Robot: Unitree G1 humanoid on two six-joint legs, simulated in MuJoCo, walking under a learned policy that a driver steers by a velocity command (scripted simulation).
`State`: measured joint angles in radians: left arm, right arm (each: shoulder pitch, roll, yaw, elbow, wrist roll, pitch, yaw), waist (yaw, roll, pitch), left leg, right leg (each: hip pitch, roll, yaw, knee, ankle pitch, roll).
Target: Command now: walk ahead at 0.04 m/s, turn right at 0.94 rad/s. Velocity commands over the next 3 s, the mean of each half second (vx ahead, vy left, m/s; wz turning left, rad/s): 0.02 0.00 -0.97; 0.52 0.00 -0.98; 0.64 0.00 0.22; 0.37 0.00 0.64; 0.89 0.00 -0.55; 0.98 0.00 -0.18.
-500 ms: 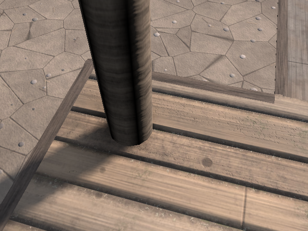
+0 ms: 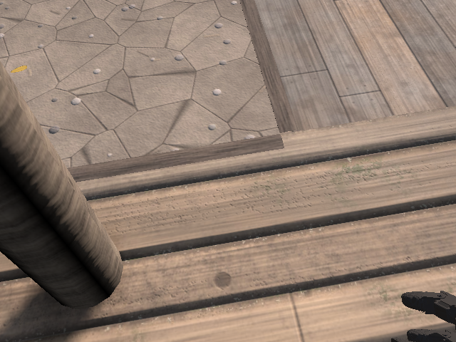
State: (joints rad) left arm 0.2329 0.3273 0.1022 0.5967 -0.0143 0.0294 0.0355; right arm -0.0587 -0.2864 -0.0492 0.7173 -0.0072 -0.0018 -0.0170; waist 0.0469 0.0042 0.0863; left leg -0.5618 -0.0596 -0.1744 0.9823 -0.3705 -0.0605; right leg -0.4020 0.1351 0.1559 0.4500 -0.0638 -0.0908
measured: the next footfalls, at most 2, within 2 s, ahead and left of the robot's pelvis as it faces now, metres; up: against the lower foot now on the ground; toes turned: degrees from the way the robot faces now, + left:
left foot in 0.26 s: +0.16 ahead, +0.16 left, +0.00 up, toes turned -25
right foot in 0.76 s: -0.01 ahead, -0.06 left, +0.00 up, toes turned -51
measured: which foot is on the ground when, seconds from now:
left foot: up 0.00-0.24, down 0.26-0.74, up 0.76-1.00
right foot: down 0.00-0.26, up 0.28-0.74, down 0.76-1.00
